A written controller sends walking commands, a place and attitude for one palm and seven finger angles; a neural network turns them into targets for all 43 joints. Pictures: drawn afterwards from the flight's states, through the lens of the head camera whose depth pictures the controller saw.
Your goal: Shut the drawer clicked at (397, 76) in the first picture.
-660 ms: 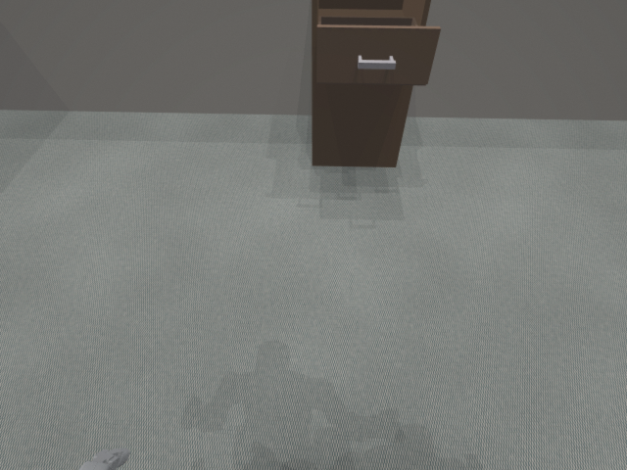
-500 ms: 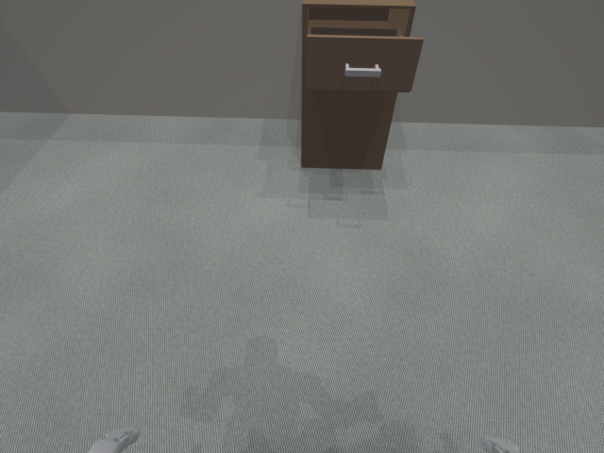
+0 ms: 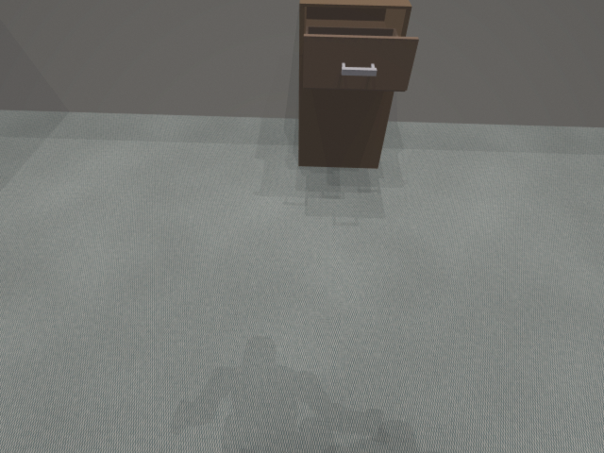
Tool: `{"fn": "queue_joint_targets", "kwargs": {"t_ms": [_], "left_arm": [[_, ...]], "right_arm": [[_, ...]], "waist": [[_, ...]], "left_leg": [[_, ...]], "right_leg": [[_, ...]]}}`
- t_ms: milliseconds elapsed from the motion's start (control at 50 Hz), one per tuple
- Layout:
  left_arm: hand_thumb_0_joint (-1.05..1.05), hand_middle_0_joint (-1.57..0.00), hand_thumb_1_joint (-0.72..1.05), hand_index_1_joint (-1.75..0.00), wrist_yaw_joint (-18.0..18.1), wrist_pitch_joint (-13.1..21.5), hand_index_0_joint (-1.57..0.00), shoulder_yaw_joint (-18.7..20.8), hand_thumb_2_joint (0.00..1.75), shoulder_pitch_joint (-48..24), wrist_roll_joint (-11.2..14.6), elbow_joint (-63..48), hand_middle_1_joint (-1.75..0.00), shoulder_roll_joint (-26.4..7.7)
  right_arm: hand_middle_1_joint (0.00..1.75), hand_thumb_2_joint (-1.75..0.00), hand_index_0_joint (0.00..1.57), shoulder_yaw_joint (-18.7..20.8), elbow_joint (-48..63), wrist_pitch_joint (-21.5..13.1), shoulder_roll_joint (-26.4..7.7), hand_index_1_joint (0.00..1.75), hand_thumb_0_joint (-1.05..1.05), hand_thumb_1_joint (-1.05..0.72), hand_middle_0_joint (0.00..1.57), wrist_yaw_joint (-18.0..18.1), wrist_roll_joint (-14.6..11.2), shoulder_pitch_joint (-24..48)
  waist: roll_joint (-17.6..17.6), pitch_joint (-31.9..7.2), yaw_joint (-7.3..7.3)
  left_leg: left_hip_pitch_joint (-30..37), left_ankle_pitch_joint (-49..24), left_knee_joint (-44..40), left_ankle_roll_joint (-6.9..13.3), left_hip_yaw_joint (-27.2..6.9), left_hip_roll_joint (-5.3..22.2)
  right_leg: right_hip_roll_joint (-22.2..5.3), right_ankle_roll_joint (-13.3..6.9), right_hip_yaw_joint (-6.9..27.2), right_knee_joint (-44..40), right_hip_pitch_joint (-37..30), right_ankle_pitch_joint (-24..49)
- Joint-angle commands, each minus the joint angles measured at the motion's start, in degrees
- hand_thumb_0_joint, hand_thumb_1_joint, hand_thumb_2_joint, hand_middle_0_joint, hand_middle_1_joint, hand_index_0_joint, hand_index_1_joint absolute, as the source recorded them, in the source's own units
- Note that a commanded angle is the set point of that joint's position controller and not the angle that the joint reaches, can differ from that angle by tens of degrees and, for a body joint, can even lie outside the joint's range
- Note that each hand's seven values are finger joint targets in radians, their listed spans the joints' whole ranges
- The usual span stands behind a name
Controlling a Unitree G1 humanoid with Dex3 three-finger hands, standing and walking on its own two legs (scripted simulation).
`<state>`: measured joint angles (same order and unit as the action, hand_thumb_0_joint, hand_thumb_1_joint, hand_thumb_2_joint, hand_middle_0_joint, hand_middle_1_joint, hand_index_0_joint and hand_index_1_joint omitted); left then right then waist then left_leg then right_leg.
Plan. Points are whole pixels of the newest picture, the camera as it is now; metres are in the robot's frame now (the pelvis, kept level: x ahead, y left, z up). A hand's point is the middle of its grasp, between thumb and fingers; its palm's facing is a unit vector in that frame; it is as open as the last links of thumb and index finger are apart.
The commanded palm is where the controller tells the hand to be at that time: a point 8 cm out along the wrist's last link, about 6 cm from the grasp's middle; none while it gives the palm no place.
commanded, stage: stand and wait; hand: left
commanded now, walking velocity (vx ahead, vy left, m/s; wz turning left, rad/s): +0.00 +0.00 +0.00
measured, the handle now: (358, 68) +1.30 -0.12 -0.09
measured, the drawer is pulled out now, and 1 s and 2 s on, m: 0.30 0.30 0.30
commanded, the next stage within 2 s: look at it before walking up in 0.18 s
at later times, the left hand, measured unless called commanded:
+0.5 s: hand out of the picture +0.06 +0.24 -0.15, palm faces -0.04 -0.94 -0.33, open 7.4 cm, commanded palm none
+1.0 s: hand out of the picture +0.05 +0.25 -0.16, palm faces -0.05 -0.95 -0.32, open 7.4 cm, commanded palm none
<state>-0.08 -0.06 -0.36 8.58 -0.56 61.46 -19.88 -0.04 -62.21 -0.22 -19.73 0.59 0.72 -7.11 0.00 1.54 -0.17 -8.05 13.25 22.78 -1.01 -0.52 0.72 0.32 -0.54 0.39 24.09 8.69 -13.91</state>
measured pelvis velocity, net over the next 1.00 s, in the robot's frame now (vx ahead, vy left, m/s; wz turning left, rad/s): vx -0.01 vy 0.01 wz -0.04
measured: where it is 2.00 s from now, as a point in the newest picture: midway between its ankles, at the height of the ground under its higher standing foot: (329, 437)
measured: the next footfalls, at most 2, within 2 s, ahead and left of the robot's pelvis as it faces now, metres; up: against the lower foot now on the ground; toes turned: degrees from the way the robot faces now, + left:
left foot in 1.64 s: +0.35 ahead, +0.07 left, +0.00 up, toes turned -14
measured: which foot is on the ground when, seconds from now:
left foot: down 0.00-1.00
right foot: down 0.00-1.00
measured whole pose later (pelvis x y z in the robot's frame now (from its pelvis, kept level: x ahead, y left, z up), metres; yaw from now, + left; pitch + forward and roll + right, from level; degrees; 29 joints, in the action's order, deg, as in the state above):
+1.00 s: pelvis -0.01 +0.01 +0.00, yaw -2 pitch -1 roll +0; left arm 0.0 -0.7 -0.3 10.4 -0.9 62.4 -18.3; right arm 0.0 -63.6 -0.1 -17.8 0.4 1.1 -8.0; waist 0.4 0.7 -0.7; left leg -8.9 13.1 23.2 -0.6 1.6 1.1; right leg 0.7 -0.1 2.5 24.2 10.2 -12.9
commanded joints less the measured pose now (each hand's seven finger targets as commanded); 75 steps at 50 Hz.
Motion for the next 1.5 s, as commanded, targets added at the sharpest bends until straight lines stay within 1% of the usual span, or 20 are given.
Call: {"fn": "queue_joint_targets", "kwargs": {"t_ms": [0, 460, 860, 900, 920, 980, 1000, 1040, 1060, 1100, 1140, 1160, 1180, 1200, 1220, 1260, 1300, 1360, 1420, 1480], "left_arm": [[0.0, -0.2, 0.9, -0.3, 0.6, 1.4, -0.2, 2.6, 0.9, -3.1, 0.1, -3.7, -0.3, -11.6], [0.0, -0.2, 0.9, -0.3, 0.6, 1.6, -0.2, 2.4, 0.9, -2.8, -0.1, -2.9, -0.3, -11.3], [0.0, -0.2, 0.9, -0.3, 0.6, 1.7, -0.2, 2.2, 0.9, -2.2, -0.1, -2.2, -0.3, -11.2], [0.0, -0.2, 0.9, -0.3, 0.7, 0.5, -0.2, 1.0, 0.9, 1.5, 0.0, -0.8, -0.3, -4.9], [0.0, -0.2, 0.9, -0.3, 0.6, -0.2, -0.2, 1.1, 0.9, 2.7, -0.3, -0.9, -0.3, -4.3], [0.0, -0.2, 0.9, -0.3, -0.5, -1.0, -0.2, 2.1, 0.9, 3.9, -0.7, -3.3, -0.3, -4.2], [0.0, -0.2, 0.9, -0.3, -0.8, -0.9, -0.2, 2.4, 0.9, 4.5, -0.8, -4.3, -0.3, -3.6], [0.0, -0.2, 0.9, -0.3, -1.4, -0.5, -0.2, 2.9, 0.9, 4.8, -0.8, -6.2, -0.3, -1.0], [0.0, -0.2, 0.9, -0.3, -1.7, -0.3, -0.2, 3.1, 0.9, 3.2, -0.8, -7.4, -0.3, -0.2], [0.0, -0.2, 0.9, -0.3, -2.1, 0.5, -0.2, 3.5, 0.9, 3.2, -0.8, -8.5, -0.3, 1.3], [0.0, -0.2, 0.9, -0.3, -2.3, 0.9, -0.2, 4.0, 0.9, 10.8, -1.0, -6.2, -0.3, 2.6], [0.0, -0.2, 0.9, -0.3, -1.9, 1.5, -0.2, 4.7, 0.9, 17.7, -1.1, -4.0, -0.3, 0.3], [0.0, -0.2, 0.9, -0.3, -0.8, 2.5, -0.2, 6.4, 0.9, 25.0, -1.4, -2.2, -0.3, -7.0], [0.0, -0.2, 0.9, -0.3, 0.2, 2.7, -0.2, 6.1, 0.9, 28.5, -0.1, -1.9, -0.3, -6.4], [0.0, -0.2, 0.9, -0.3, 0.6, 2.8, -0.2, 5.8, 0.9, 26.1, -0.3, -2.1, -0.3, -5.1], [0.0, -0.2, 0.9, -0.3, 0.8, 3.1, -0.2, 4.8, 0.9, 20.2, -0.8, -3.8, -0.3, -1.2], [0.0, -0.2, 0.9, -0.3, 0.8, 3.7, -0.2, 4.6, 0.9, 17.9, -0.9, -4.5, -0.3, 0.0], [0.0, -0.2, 0.9, -0.3, 0.7, 4.1, -0.2, 4.8, 0.9, 18.6, -0.9, -3.8, -0.3, 0.6], [0.0, -0.2, 0.9, -0.3, 0.9, 4.3, -0.2, 5.0, 0.9, 19.6, -1.1, -2.9, -0.3, 0.5], [0.0, -0.2, 0.9, -0.3, 1.0, 4.0, -0.2, 5.0, 0.9, 20.0, -1.1, -2.4, -0.3, 1.0]], "right_arm": [[0.3, -0.9, 0.2, 2.1, 3.7, -1.9, -11.3, 0.3, 0.0, -0.9, 0.2, 0.5, -0.1, 3.3], [0.3, -0.9, 0.2, 2.1, 2.0, -1.8, -10.9, 0.3, 0.0, -0.9, 0.2, 0.2, -0.1, 2.0], [0.3, -0.9, 0.2, 2.1, 1.5, -2.0, -11.3, 0.3, 0.0, -0.9, 0.2, 0.3, -0.3, 2.0], [0.3, -0.9, 0.2, 0.8, 0.3, -1.1, -4.9, 0.3, 0.0, -0.9, 0.2, 0.1, 0.2, -1.2], [0.3, -0.9, 0.2, 0.9, 0.2, -0.7, -4.2, 0.3, 0.0, -0.9, 0.2, 0.0, 0.3, -2.8], [0.3, -0.9, 0.2, 2.4, 1.9, -0.3, -6.5, 0.3, 0.0, -0.9, 0.2, 0.1, 0.6, -4.6], [0.3, -0.9, 0.2, 2.9, 2.6, -0.4, -7.5, 0.3, 0.0, -0.9, 0.2, 0.2, 0.6, -5.4], [0.3, -0.9, 0.2, 4.3, 3.6, -1.1, -9.3, 0.3, 0.0, -0.9, 0.2, 0.3, 0.4, -7.3], [0.3, -0.9, 0.2, 4.7, 3.9, -1.5, -8.8, 0.3, 0.0, -0.9, 0.2, 0.3, 0.4, -8.1], [0.3, -0.9, 0.2, 4.7, 4.4, -2.1, -7.2, 0.3, 0.0, -0.9, 0.2, 0.4, 0.7, -8.0], [0.3, -0.9, 0.2, 4.5, 4.9, -2.2, -5.7, 0.3, 0.0, -0.9, 0.2, 0.5, 0.7, -5.7], [0.3, -0.9, 0.2, 4.1, 5.5, -2.2, -3.5, 0.3, 0.0, -0.9, 0.2, 0.2, 0.4, -4.9], [0.3, -0.9, 0.2, 2.9, 8.8, -2.4, 1.5, 0.3, 0.0, -0.9, 0.2, -0.4, -0.2, -2.6], [0.3, -0.9, 0.2, 3.1, 11.2, -2.9, -0.8, 0.3, 0.0, -0.9, 0.2, -0.4, 0.3, 2.9], [0.3, -0.9, 0.2, 3.4, 11.3, -3.1, 0.0, 0.3, 0.0, -0.9, 0.2, -0.5, 0.1, 5.0], [0.3, -0.9, 0.2, 3.5, 10.2, -2.9, 1.1, 0.3, 0.0, -0.9, 0.2, -0.7, 0.6, 2.9], [0.3, -0.9, 0.2, 3.7, 9.1, -2.2, 2.9, 0.3, 0.0, -0.9, 0.2, -1.0, 0.7, 0.1], [0.3, -0.9, 0.2, 4.0, 9.5, -1.9, 4.7, 0.3, 0.0, -0.9, 0.2, -1.6, 0.5, -0.3], [0.3, -0.9, 0.2, 4.0, 11.3, -2.3, 5.4, 0.3, 0.0, -0.9, 0.2, -1.9, 0.3, 2.6], [0.3, -0.9, 0.2, 3.7, 12.9, -2.8, 6.3, 0.3, 0.0, -0.9, 0.2, -2.1, 0.2, 5.8]], "waist": [[0.6, -3.6, -0.06], [0.9, -2.0, 0.12], [-0.1, -3.5, 0.13], [0.3, -3.6, 0.2], [0.1, -2.5, 0.23], [-2.6, 4.2, 0.43], [-4.1, 5.2, 0.62], [-9.4, 4.2, 1.23], [-9.8, 4.5, 1.71], [-7.7, 3.6, 1.08], [-5.6, 1.2, -2.65], [1.9, -0.6, -5.52], [23.3, -0.6, -7.9], [15.9, 1.0, -9.29], [8.6, 3.1, -7.8], [3.9, 5.2, -3.81], [3.6, 3.6, -1.5], [5.6, 2.4, -1.1], [5.9, 2.3, -1.96], [7.3, 3.6, -3.05]], "left_leg": [[0.6, -8.7, -3.5, 2.5, -4.3, 5.9], [0.0, -5.1, -4.8, 2.3, -4.8, 5.9], [1.2, -7.9, -5.2, 2.3, -5.0, 6.5], [2.0, -1.9, -3.6, 1.3, -2.8, 6.2], [1.5, 4.4, -3.1, 1.3, -2.2, 6.3], [-2.0, 21.0, -6.3, 3.3, -5.1, 8.9], [-1.7, 23.6, -7.5, 4.7, -7.4, 11.1], [1.3, 23.1, -10.6, 9.0, -12.7, 18.5], [2.4, 18.2, -11.0, 10.7, -12.6, 20.4], [2.2, 6.8, -7.2, 10.0, -7.0, 19.9], [-3.9, 1.9, 3.9, 6.5, 1.0, 15.9], [-12.3, 4.7, 17.2, 3.4, 6.4, 11.3], [-31.5, 19.2, 37.2, -0.6, 12.6, 2.5], [-35.3, 19.9, 42.6, 0.2, 4.0, 3.6], [-37.0, 16.0, 45.6, 0.2, 2.2, 5.1], [-34.5, 9.2, 44.6, -0.6, 0.8, 7.5], [-31.0, 4.9, 41.0, -1.7, 2.1, 7.2], [-29.0, 0.2, 36.0, -2.2, 3.8, 6.3], [-29.6, -1.3, 29.7, -2.3, 4.3, 5.9], [-24.8, -1.5, 21.8, -1.7, 5.3, 4.5]], "right_leg": [[-7.0, -1.6, 5.9, -4.6, 0.1, 8.8], [-7.0, -1.4, 7.1, -7.2, 2.0, 2.9], [-6.9, -1.1, 6.3, -6.5, 0.3, 7.3], [-6.2, -0.5, 6.8, -5.8, 2.0, 0.7], [-5.3, -0.7, 7.5, -5.1, 4.1, -5.6], [-1.8, -1.3, 7.1, -0.4, 12.4, -15.9], [-0.3, -1.3, 5.7, 3.7, 14.8, -15.6], [1.3, -0.5, -0.8, 17.0, 19.1, -11.0], [-0.6, -0.2, -1.2, 20.4, 21.3, -13.0], [-2.8, 0.0, -2.3, 17.7, 18.4, -14.1], [-1.2, -0.4, -5.4, 8.2, 5.2, -6.2], [-2.7, -1.9, -1.2, 0.8, -6.0, -4.5], [-18.9, -8.5, 27.1, -9.9, -15.1, -7.2], [-22.4, -12.8, 36.0, -13.2, -12.4, -4.2], [-21.6, -14.4, 34.6, -12.6, -10.6, -3.8], [-18.8, -13.7, 27.4, -12.3, -4.1, -4.3], [-15.8, -12.1, 20.4, -12.3, -1.4, 1.9], [-12.6, -10.7, 15.2, -12.4, -0.6, 5.0], [-12.2, -10.4, 14.5, -11.8, -3.3, 7.4], [-11.5, -9.1, 13.8, -10.3, -1.9, 10.6]]}}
